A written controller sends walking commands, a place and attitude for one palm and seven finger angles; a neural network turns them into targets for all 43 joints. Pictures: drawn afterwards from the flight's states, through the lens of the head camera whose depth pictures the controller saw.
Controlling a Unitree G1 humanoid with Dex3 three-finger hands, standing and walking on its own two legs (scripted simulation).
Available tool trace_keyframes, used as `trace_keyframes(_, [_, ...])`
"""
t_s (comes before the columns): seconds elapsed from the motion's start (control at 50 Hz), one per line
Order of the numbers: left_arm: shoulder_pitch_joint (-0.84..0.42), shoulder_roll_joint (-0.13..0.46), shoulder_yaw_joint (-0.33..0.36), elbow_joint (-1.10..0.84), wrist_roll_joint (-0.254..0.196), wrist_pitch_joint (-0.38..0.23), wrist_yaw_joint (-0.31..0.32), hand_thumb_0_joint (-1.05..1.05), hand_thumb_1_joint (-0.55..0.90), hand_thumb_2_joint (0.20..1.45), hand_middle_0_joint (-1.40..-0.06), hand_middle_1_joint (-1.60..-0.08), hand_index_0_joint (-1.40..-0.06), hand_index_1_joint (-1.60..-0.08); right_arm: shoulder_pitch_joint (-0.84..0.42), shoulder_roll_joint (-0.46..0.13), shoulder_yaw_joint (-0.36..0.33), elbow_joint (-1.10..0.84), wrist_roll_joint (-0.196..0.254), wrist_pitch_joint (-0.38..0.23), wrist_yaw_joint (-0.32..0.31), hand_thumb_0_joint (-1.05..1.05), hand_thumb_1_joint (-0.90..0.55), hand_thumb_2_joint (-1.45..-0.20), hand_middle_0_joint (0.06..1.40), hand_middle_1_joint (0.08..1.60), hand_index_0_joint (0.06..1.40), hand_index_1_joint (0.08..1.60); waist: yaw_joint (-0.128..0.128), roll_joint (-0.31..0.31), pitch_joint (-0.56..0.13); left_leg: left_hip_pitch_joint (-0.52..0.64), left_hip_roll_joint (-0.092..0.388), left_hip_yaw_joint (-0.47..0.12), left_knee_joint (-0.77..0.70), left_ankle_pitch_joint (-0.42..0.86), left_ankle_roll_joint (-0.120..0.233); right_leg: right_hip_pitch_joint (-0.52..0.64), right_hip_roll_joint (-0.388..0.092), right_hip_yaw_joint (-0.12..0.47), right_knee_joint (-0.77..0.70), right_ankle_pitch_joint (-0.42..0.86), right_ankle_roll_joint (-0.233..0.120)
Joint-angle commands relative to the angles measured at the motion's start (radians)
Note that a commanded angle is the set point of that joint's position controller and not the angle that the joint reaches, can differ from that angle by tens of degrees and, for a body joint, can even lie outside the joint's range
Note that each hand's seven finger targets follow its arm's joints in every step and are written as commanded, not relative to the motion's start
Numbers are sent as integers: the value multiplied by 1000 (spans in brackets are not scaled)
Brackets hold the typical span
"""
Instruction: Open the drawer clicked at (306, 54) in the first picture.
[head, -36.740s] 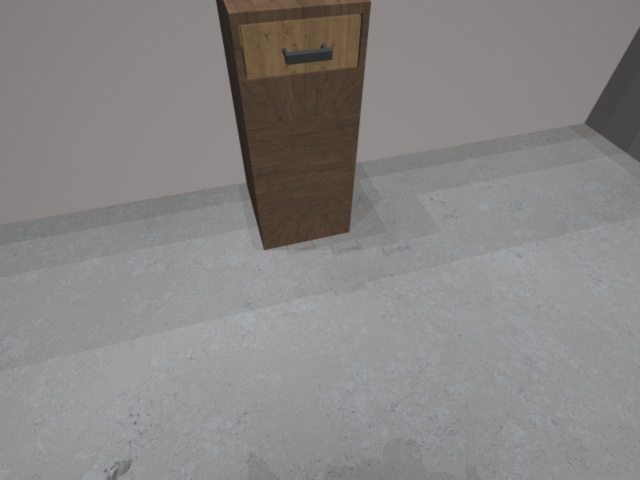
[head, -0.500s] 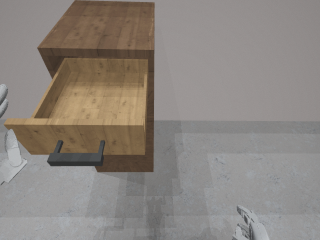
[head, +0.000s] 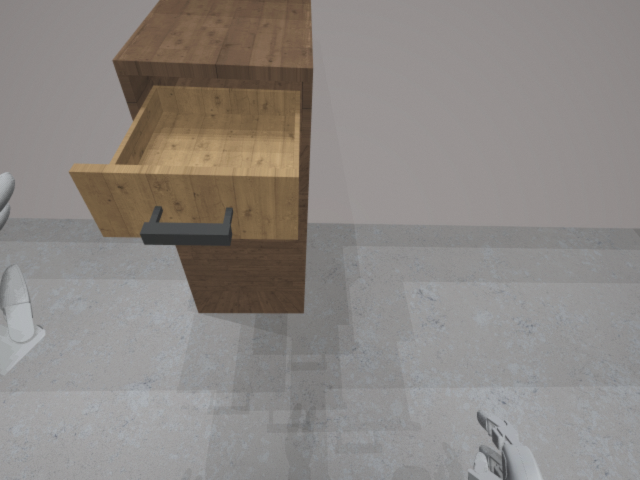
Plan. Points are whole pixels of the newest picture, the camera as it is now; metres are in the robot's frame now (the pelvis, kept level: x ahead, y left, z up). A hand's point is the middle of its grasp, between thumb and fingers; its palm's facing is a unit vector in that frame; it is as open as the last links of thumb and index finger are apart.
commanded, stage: stop stepping back and stand still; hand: left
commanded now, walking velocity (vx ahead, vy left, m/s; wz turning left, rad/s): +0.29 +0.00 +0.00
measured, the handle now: (190, 223) +0.47 +0.23 +0.04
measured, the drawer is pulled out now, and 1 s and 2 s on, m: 0.30 0.30 0.30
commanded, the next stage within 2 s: let the arm hang, fingers relaxed in 0.54 s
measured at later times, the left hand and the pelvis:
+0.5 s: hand (12, 386) +0.14 +0.22 +0.22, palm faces +0.40 -0.79 -0.46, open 7.5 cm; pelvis -0.05 -0.01 +0.00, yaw -1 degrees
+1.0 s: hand out of the picture +0.02 +0.19 -0.17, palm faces +0.05 -0.98 -0.19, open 6.8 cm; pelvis -0.04 +0.01 -0.01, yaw +2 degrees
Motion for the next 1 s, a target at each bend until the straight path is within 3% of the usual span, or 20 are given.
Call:
trace_keyframes(0.0, [-140, 120, 97, -183, -5, -67, 48, 0, 900, 900, -200, -300, -200, -300, -72, -144, -38, -146, -23, -79, -30, 0, -900, -900, 200, 300, 200, 300, -14, 211, -10, 101, 111, -176, -482, -150, 73, -30, -61, 148, -43, -421, 26])
trace_keyframes(0.02, [-175, 105, 82, -189, 9, -74, 49, 0, 900, 900, -200, -300, -200, -300, -59, -154, -37, -148, -14, -92, -20, 0, -900, -900, 200, 300, 200, 300, -9, 356, 35, 36, 250, -374, -584, -303, 126, -61, 10, 42, 187, -305, 53])
trace_keyframes(0.06, [-233, 154, 116, -138, 22, -67, 48, 0, 900, 900, -200, -300, -200, -300, -68, -123, -44, -119, -6, -114, -17, 0, -900, -900, 200, 300, 200, 300, -25, 324, 64, -88, 336, -439, -644, -371, 178, -113, 15, 41, 535, -280, 60])
trace_keyframes(0.14, [-202, 81, 46, -86, 26, -38, 30, 0, 900, 900, -200, -300, -200, -300, -99, -126, -50, -95, 9, -129, 7, 0, -900, -900, 200, 300, 200, 300, 2, 198, 94, -37, 264, -238, -552, -213, 159, -153, -24, -4, 509, -198, 58])
trace_keyframes(0.26, [-210, 104, 45, -123, 21, -20, 30, 0, 900, 900, -200, -300, -200, -300, -131, -130, -31, -89, -14, -105, -3, 0, -900, -900, 200, 300, 200, 300, 2, 229, 15, -145, 207, -137, -485, -241, 90, 240, 25, -128, 30, -276, 36])
trace_keyframes(0.3, [-203, 135, 72, -135, 28, -22, 30, 0, 900, 900, -200, -300, -200, -300, -134, -122, -39, -89, -17, -92, 0, 0, -900, -900, 200, 300, 200, 300, 14, 59, -19, -217, 102, -22, -198, -162, 46, 330, -70, 46, -128, -324, -27])
trace_keyframes(0.32, [-201, 171, 100, -150, 23, -24, 28, 0, 900, 900, -200, -300, -200, -300, -132, -109, -46, -90, -14, -81, 6, 0, -900, -900, 200, 300, 200, 300, 16, -156, -39, -285, 23, 30, 86, -62, 19, 310, -258, 375, -269, -437, -118])
trace_keyframes(0.34, [-225, 208, 132, -179, 13, -35, 30, 0, 900, 900, -200, -300, -200, -300, -144, -119, -46, -91, -12, -84, 9, 0, -900, -900, 200, 300, 200, 300, 25, -158, -16, -326, 10, 5, 274, -40, 8, 284, -394, 524, -337, -283, -172])
trace_keyframes(0.36, [-269, 245, 162, -226, 5, -67, 31, 0, 900, 900, -200, -300, -200, -300, -140, -118, -43, -79, -25, -87, 10, 0, -900, -900, 200, 300, 200, 300, 5, -81, -34, -343, 23, -2, 341, 3, -7, 327, -397, 434, -290, 6, -177])
trace_keyframes(0.38, [-215, 191, 149, -177, 4, -66, 30, 0, 900, 900, -200, -300, -200, -300, -108, -102, -54, -66, -3, -93, 15, 0, -900, -900, 200, 300, 200, 300, -4, -89, -127, -311, 38, -47, 363, 18, -7, 338, -371, 408, -251, -117, -164])
trace_keyframes(0.54, [-114, 105, 102, -86, -9, -71, 35, 0, 900, 900, -200, -300, -200, -300, -119, -102, -46, -90, -5, -84, -12, 0, -900, -900, 200, 300, 200, 300, -5, -22, 15, 85, 25, 78, -228, 184, 12, 90, -218, 125, -197, -183, -79])
trace_keyframes(0.6, [-143, 115, 103, -129, -7, -77, 36, 0, 900, 900, -200, -300, -200, -300, -108, -148, -63, -118, -2, -87, -14, 0, -900, -900, 200, 300, 200, 300, 5, 214, -3, 174, 185, -183, -348, 320, 87, 36, -60, 33, 43, -90, 28])
trace_keyframes(0.62, [-133, -151, -348, 710, 104, 115, -120, 0, 900, 900, -200, -300, -200, -300, -47, -317, -97, 131, -16, -114, 75, 0, -900, -900, 200, 300, 200, 300, -61, 275, 44, 82, 227, -215, -217, 683, 112, -108, -79, -58, 307, -30, 73])
trace_keyframes(0.66, [-150, -199, -336, 718, 82, 223, -130, 0, 900, 900, -200, -300, -200, -300, 17, -193, -68, 102, -12, -35, 58, 0, -900, -900, 200, 300, 200, 300, -40, 240, -84, 165, 288, -273, -281, 1115, 173, -116, -21, 32, 478, -433, 86])
trace_keyframes(0.72, [-268, -180, -371, 846, 72, 222, -133, 0, 900, 900, -200, -300, -200, -300, -7, -204, -62, 95, -48, -15, 44, 0, -900, -900, 200, 300, 200, 300, -13, 2, -99, 169, 301, -271, -242, 1003, 208, -104, -42, 74, 461, -446, 75])
trace_keyframes(0.78, [-280, -143, -377, 1071, 66, 222, -137, 0, 900, 900, -200, -300, -200, -300, -70, -199, -45, 117, -41, 21, 46, 0, -900, -900, 200, 300, 200, 300, 42, -10, -93, 70, 215, -143, -235, 731, 127, 118, -32, 36, 174, -221, 63])
trace_keyframes(0.82, [-247, -40, -372, 1208, 68, 210, -134, 0, 900, 900, -200, -300, -200, -300, -86, -127, -33, 130, -16, 40, 51, 0, -900, -900, 200, 300, 200, 300, 52, -126, -75, -75, 34, -32, -130, 174, 15, 252, -188, 296, -114, 12, 14])
trace_keyframes(0.86, [-336, 16, -390, 1298, 61, 206, -144, 0, 900, 900, -200, -300, -200, -300, -41, -107, -31, 166, -18, 60, 61, 0, -900, -900, 200, 300, 200, 300, -8, 24, 5, 29, -4, 9, -71, -21, -13, 64, -322, 374, -197, -47, -103])
trace_keyframes(0.94, [-387, -110, -397, 1461, 50, 196, -132, 0, 900, 900, -200, -300, -200, -300, 10, -82, -32, 279, -23, 64, 48, 0, -900, -900, 200, 300, 200, 300, -24, 8, 25, 172, 50, -66, -226, 302, 9, 24, -126, 183, -131, -46, -30])
trace_keyframes(0.98, [-359, -136, -404, 1522, 44, 204, -127, 0, 900, 900, -200, -300, -200, -300, 12, -85, -30, 319, -26, 60, 44, 0, -900, -900, 200, 300, 200, 300, -4, 190, 18, 140, 96, -114, -317, 260, 28, 86, -85, 144, -108, -85, -7])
